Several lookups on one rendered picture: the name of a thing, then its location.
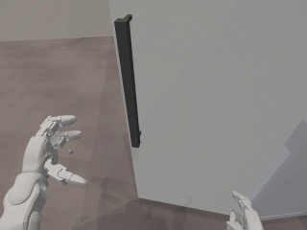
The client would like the robot left hand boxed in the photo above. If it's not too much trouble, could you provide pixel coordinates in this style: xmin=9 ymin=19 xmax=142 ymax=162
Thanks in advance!
xmin=22 ymin=115 xmax=87 ymax=187

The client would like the robot right hand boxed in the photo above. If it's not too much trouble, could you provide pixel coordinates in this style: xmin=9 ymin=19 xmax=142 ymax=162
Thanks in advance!
xmin=226 ymin=190 xmax=264 ymax=230

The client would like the handle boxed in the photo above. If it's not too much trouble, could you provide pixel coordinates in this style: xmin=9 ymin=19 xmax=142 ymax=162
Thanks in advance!
xmin=114 ymin=14 xmax=141 ymax=148

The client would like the fridge door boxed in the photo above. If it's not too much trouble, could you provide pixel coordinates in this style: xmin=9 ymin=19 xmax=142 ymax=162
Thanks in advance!
xmin=108 ymin=0 xmax=307 ymax=216

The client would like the robot left forearm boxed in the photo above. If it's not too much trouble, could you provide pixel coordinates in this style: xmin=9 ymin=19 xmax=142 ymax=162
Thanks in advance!
xmin=0 ymin=172 xmax=49 ymax=230

